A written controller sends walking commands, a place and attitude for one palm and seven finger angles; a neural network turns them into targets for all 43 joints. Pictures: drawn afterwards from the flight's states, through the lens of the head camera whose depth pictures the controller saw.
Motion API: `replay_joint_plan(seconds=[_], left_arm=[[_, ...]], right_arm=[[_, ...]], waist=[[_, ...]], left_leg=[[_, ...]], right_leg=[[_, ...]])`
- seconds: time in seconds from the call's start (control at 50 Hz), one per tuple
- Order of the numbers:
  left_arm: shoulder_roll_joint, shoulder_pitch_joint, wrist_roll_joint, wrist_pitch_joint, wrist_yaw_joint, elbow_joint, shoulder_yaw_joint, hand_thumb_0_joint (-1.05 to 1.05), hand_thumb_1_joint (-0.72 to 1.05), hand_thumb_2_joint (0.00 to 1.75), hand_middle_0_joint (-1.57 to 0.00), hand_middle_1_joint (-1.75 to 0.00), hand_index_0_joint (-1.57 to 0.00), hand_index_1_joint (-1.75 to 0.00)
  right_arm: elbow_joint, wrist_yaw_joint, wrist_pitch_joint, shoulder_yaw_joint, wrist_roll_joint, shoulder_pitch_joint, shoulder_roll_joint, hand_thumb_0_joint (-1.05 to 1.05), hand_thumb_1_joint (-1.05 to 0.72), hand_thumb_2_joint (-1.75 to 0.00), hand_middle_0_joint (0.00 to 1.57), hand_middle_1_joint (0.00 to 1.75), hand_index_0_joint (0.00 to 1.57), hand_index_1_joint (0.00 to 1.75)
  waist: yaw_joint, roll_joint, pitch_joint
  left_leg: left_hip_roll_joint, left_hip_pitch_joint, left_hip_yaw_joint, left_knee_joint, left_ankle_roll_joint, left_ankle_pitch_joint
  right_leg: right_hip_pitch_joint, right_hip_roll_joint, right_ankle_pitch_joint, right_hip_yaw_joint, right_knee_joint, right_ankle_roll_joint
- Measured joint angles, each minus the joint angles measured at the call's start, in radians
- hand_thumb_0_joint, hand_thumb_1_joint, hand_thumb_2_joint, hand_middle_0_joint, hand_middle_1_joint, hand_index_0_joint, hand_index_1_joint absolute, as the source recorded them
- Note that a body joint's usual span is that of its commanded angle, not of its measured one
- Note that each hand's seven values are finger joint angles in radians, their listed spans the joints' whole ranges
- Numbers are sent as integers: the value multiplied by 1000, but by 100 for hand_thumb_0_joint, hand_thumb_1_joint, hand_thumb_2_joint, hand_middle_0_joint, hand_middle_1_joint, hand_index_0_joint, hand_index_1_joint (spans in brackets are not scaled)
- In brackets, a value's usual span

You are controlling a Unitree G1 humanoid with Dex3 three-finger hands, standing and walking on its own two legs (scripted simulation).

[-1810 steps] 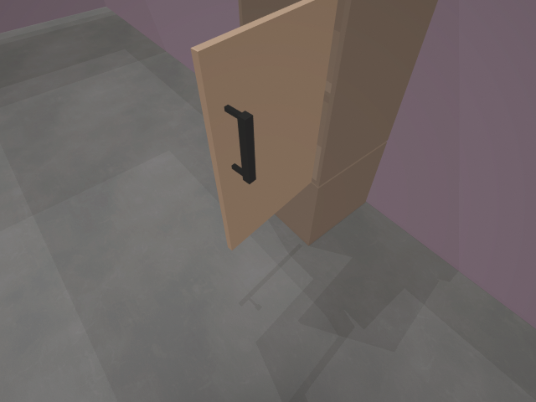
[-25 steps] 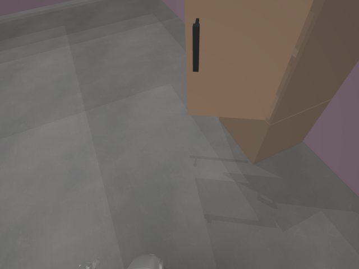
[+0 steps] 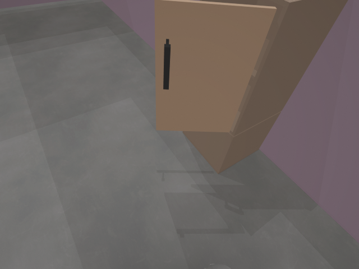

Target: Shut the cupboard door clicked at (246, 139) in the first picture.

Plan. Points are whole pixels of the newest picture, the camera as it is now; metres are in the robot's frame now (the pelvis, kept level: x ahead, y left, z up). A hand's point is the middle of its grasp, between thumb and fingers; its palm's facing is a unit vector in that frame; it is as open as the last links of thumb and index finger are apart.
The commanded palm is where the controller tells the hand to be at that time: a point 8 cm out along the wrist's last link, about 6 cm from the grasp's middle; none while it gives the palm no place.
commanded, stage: take the last steps up to it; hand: left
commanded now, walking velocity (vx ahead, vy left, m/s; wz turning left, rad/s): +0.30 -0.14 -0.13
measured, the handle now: (166, 65) +0.76 +0.08 +0.03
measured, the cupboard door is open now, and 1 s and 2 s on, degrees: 58 58 58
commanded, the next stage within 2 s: come to a stop and stand still in 0.76 s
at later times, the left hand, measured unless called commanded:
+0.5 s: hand (150, 262) +0.17 +0.07 -0.17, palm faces +0.03 -0.98 -0.21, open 7.2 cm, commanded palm none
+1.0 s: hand (162, 206) +0.33 +0.05 -0.19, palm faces +0.04 -0.98 -0.21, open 7.3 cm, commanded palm none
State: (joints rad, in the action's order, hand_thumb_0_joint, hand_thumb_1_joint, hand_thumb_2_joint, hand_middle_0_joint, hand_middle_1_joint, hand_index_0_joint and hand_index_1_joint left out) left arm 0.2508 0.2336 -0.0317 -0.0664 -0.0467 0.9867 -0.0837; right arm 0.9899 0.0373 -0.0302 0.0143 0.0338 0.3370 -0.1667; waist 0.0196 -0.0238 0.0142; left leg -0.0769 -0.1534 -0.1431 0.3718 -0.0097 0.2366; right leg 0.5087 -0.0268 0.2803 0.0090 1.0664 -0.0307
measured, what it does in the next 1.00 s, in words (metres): walks ahead: right foot, then left foot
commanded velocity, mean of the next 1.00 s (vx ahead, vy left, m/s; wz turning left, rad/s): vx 0.17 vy -0.04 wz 0.01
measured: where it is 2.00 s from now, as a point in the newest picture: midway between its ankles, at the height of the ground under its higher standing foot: (195, 264)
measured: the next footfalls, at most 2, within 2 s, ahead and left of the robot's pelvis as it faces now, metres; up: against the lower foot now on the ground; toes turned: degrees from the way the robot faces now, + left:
right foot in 0.24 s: +0.14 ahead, -0.19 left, +0.00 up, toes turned -8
left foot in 0.70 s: +0.34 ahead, -0.02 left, +0.00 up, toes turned +7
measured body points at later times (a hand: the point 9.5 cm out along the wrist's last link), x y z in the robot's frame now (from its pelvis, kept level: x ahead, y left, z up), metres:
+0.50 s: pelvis +0.14 -0.11 -0.01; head +0.16 -0.12 +0.44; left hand +0.17 +0.12 -0.16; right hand +0.17 -0.35 -0.16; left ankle +0.17 +0.00 -0.70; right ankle +0.10 -0.18 -0.75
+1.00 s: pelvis +0.30 -0.13 -0.02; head +0.32 -0.13 +0.43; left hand +0.33 +0.11 -0.17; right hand +0.31 -0.37 -0.17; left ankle +0.30 -0.02 -0.75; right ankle +0.35 -0.27 -0.75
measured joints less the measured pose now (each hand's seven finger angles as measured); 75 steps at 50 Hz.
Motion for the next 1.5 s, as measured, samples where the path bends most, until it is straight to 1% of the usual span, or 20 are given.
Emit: replay_joint_plan(seconds=[0.12, 0.22, 0.28, 0.36, 0.44, 0.54, 0.68, 0.7, 0.74, 0.78, 0.82, 0.9, 1.0, 1.02, 1.16, 1.28, 1.34, 1.38, 1.42, 1.5], left_arm=[[-7, -43, 0, 1, -12, 8, 9, 0, 91, 90, -19, -30, -19, -30], [-24, -94, 5, 36, -15, -2, 19, 0, 91, 90, -19, -30, -19, -30], [-51, -116, 9, 85, 3, 0, 26, 0, 91, 90, -19, -30, -19, -30], [-91, -83, 17, 103, 29, 18, 42, 0, 91, 90, -20, -30, -20, -30], [-82, -31, 22, 122, 54, 49, 32, -2, 95, 90, -20, -30, -20, -30], [-80, 45, 17, 131, 55, 106, 46, -1, 94, 90, -20, -30, -20, -30], [-101, 161, 17, 121, 51, 180, 59, 0, 92, 90, -20, -30, -20, -30], [-106, 174, 20, 116, 50, 187, 59, 0, 92, 90, -20, -30, -20, -30], [-108, 172, 25, 98, 49, 190, 63, 0, 91, 90, -20, -30, -20, -30], [-106, 151, 20, 85, 49, 179, 62, 0, 91, 90, -20, -30, -20, -30], [-103, 115, 13, 77, 46, 155, 56, 0, 91, 90, -20, -30, -20, -30], [-107, 50, 9, 74, 43, 92, 49, 0, 91, 90, -20, -30, -19, -30], [-67, 11, 9, 79, 61, 61, 48, 1, 93, 90, -20, -30, -19, -30], [-61, 5, 9, 81, 64, 66, 48, 1, 93, 90, -19, -30, -19, -30], [-81, -57, 17, 65, 67, 67, 65, 0, 92, 90, -20, -30, -19, -30], [-95, -116, 8, 62, 86, 19, 50, 0, 91, 90, -20, -30, -20, -30], [-81, -114, 3, 49, 85, 6, 42, 0, 91, 90, -20, -30, -20, -30], [-63, -104, 1, 40, 84, 4, 36, 0, 91, 90, -20, -30, -20, -30], [-48, -84, 5, 28, 82, 2, 32, 0, 91, 90, -20, -30, -20, -30], [-12, -54, 13, -3, 80, 22, 20, 0, 91, 90, -20, -30, -20, -30]], right_arm=[[54, -8, 1, 22, 6, 63, -18, 0, -90, -90, 20, 29, 21, 30], [100, -16, 13, 32, 4, 113, -37, 0, -90, -90, 20, 29, 21, 30], [132, -23, 38, 34, -10, 105, -50, 1, -90, -90, 20, 29, 20, 30], [128, -27, 46, 37, -10, 42, -48, 1, -91, -90, 20, 29, 20, 30], [81, -34, 32, 39, -5, -37, -30, 1, -91, -90, 20, 29, 20, 30], [36, -44, 25, 35, -5, -141, -13, 1, -91, -90, 20, 29, 20, 30], [-1, -47, -3, 14, -8, -238, 10, 0, -91, -90, 20, 29, 20, 30], [-6, -44, -16, 12, -5, -241, 11, 0, -91, -90, 20, 29, 20, 30], [-14, -34, -31, 6, -2, -239, 16, 0, -91, -90, 20, 29, 20, 30], [-13, -24, -30, 0, -6, -215, 19, 0, -91, -90, 20, 29, 20, 30], [0, -16, -24, -1, -9, -183, 19, 0, -91, -90, 20, 29, 20, 30], [43, -3, -3, 12, -10, -125, -7, -1, -93, -90, 20, 29, 21, 30], [95, -3, 28, 5, -19, -68, -4, 0, -93, -90, 20, 29, 20, 30], [106, -5, 35, 4, -23, -64, -1, 0, -93, -90, 20, 29, 20, 30], [106, -13, 60, 14, -31, -61, -8, 0, -91, -90, 20, 29, 20, 30], [71, -7, 96, 36, -34, -118, -30, 0, -91, -90, 20, 29, 20, 30], [42, -13, 97, 42, -34, -155, -41, 0, -91, -90, 20, 29, 20, 30], [20, -17, 87, 42, -34, -172, -42, 0, -91, -90, 20, 29, 20, 30], [-2, -22, 67, 38, -31, -170, -50, 0, -91, -90, 20, 29, 20, 30], [-4, -13, 57, 17, -9, -168, -16, 0, -91, -90, 20, 29, 20, 30]], waist=[[35, 19, 16], [61, 35, 22], [49, 62, 33], [34, 65, 29], [21, 52, 16], [-7, 50, 11], [-48, 16, 26], [-46, 12, 28], [-45, -7, 41], [-44, -18, 47], [-43, -16, 52], [-37, 12, 55], [-23, -10, 44], [-25, -16, 40], [12, 33, 42], [-19, 14, 93], [-26, -1, 96], [-26, -14, 90], [-22, -8, 70], [-31, -45, 53]], left_leg=[[-34, 57, -35, -20, 38, 27], [-71, 67, -37, 65, 91, 108], [-81, -42, 35, 362, 53, 263], [-40, -229, 66, 674, 27, 201], [-30, -336, 49, 644, 39, 100], [-21, -366, 39, 480, 42, 40], [29, -253, 20, 224, -1, -29], [36, -234, 18, 209, -41, -65], [50, -222, 3, 250, -71, -22], [62, -189, -5, 232, -66, 9], [71, -152, 1, 181, -51, -3], [70, -94, 19, 101, -45, -21], [69, -63, 22, 136, -9, 37], [67, -62, 18, 153, 1, 56], [37, -55, 48, 159, 34, 71], [94, -193, 98, 513, 61, 301], [95, -212, 104, 502, 67, 263], [87, -184, 102, 391, 66, 184], [64, -126, 112, 218, 54, 61], [80, -119, 92, 223, -29, 68]], right_leg=[[-29, -41, -12, -44, -251, 0], [-141, -24, -39, -85, -487, 25], [-169, 1, -29, -103, -486, 61], [-262, 18, -22, -133, -574, 74], [-351, 44, -40, -157, -687, 94], [-434, 80, -15, -169, -749, 104], [-513, 74, 118, -151, -664, 84], [-489, 65, 156, -148, -579, 81], [-378, 43, 216, -113, -281, 78], [-261, 28, 220, -81, -54, 73], [-171, 4, 183, -68, 19, 63], [-96, -38, 125, -51, -134, 45], [-177, -50, -90, -19, -496, 20], [-189, -46, -66, -9, -511, 14], [-212, -17, -31, -39, -524, 27], [-227, -47, -65, -40, -567, 22], [-226, -60, -86, -36, -585, 2], [-214, -66, -85, -32, -569, -15], [-183, -58, -59, -33, -510, -25], [-129, -18, 138, 36, -303, 4]])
